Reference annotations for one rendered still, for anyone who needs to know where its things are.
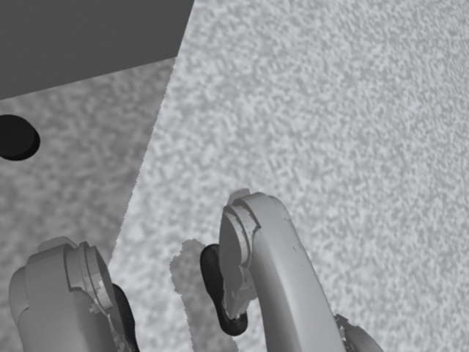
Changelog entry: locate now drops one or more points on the left robot foot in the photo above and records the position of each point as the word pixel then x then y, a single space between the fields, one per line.
pixel 127 318

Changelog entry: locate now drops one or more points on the right robot hand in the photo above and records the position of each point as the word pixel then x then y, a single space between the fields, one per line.
pixel 357 340

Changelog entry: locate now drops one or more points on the right robot foot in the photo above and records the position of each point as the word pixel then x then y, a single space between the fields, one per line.
pixel 214 283

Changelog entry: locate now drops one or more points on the tin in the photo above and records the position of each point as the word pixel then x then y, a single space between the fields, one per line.
pixel 18 138

